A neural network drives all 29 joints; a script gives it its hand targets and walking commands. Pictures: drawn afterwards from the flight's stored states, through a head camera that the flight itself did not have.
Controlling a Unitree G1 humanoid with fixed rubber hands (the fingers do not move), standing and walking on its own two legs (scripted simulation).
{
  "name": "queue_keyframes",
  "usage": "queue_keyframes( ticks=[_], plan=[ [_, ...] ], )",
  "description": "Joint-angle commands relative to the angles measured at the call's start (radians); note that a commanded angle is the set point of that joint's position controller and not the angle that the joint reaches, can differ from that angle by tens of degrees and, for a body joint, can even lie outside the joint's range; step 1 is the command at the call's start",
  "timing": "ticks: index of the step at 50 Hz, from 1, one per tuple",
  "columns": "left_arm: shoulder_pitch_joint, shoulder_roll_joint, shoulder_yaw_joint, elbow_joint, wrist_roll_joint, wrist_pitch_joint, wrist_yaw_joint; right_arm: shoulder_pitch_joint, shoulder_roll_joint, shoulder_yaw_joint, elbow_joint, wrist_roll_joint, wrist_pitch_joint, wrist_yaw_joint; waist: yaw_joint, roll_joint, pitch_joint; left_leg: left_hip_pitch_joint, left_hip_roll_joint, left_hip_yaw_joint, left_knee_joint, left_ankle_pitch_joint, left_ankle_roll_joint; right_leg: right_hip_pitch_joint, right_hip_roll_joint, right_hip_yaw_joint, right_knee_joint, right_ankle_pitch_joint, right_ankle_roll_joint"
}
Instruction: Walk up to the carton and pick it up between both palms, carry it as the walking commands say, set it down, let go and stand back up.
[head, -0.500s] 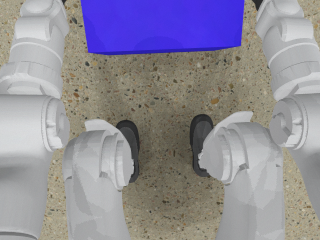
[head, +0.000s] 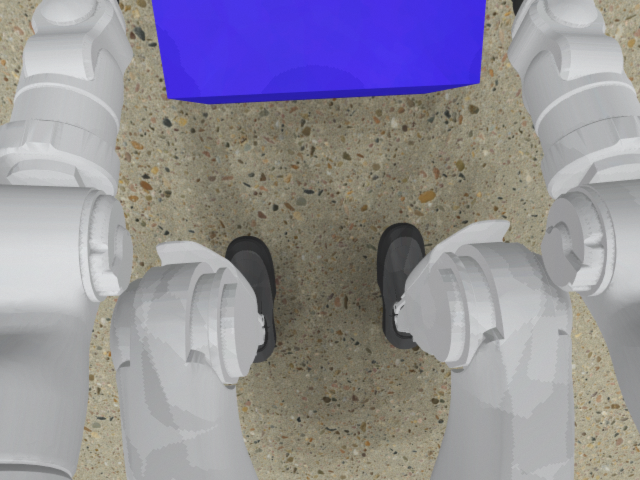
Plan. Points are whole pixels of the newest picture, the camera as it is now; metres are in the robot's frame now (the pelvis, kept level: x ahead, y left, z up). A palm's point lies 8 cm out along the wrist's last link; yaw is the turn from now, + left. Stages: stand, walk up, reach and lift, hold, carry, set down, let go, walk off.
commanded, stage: set down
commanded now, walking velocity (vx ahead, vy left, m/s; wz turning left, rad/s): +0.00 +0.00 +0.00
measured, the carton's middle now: out of the picture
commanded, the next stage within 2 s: let go in 1.88 s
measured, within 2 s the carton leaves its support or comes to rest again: neither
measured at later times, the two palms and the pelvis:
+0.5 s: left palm out of the picture +0.55 +0.23 -0.17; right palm out of the picture +0.53 -0.23 -0.17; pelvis +0.00 +0.00 +0.00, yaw +0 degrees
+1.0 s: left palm out of the picture +0.57 +0.24 -0.02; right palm out of the picture +0.54 -0.24 -0.03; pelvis +0.00 +0.00 +0.08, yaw +0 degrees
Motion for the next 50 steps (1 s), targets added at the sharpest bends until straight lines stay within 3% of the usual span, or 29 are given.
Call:
queue_keyframes(
  ticks=[1, 18, 25, 30, 40, 50],
  plan=[
    [-0.228, 0.148, 0.020, -0.075, 0.002, -0.021, 0.003, -0.165, -0.108, -0.010, -0.082, 0.007, -0.020, -0.003, 0.004, 0.064, -1.075, 0.470, 0.004, -0.029, -0.173, 0.287, -0.035, 0.467, 0.005, 0.006, -0.136, 0.309, 0.013],
    [-0.210, 0.218, 0.034, -0.152, -0.020, -0.007, -0.026, -0.139, -0.198, -0.025, -0.150, 0.043, -0.002, 0.025, 0.004, 0.060, -1.156, 0.530, 0.019, -0.025, -0.153, 0.311, -0.024, 0.530, -0.001, 0.002, -0.127, 0.339, 0.015],
    [-0.209, 0.259, 0.066, -0.272, -0.008, 0.023, -0.028, -0.129, -0.235, -0.048, -0.297, 0.050, 0.026, 0.019, 0.009, 0.069, -1.381, 0.664, 0.014, -0.002, -0.171, 0.355, -0.023, 0.633, 0.006, -0.023, -0.148, 0.392, 0.015],
    [-0.182, 0.273, 0.090, -0.317, 0.004, 0.056, -0.036, -0.103, -0.257, -0.081, -0.371, 0.022, 0.062, 0.012, 0.000, 0.066, -1.446, 0.683, 0.008, 0.017, -0.211, 0.327, -0.023, 0.664, 0.013, -0.044, -0.188, 0.373, 0.014],
    [-0.117, 0.252, 0.136, -0.309, 0.046, 0.102, -0.078, -0.042, -0.208, -0.121, -0.404, -0.037, 0.119, 0.032, 0.002, 0.050, -1.358, 0.621, -0.002, 0.028, -0.354, 0.250, -0.016, 0.648, 0.022, -0.053, -0.317, 0.295, 0.005],
    [-0.091, 0.265, 0.194, -0.388, 0.093, 0.147, -0.113, -0.010, -0.202, -0.163, -0.496, -0.078, 0.171, 0.052, -0.005, 0.056, -1.465, 0.691, -0.025, 0.042, -0.512, 0.264, -0.017, 0.750, 0.036, -0.046, -0.478, 0.310, 0.002]
  ],
)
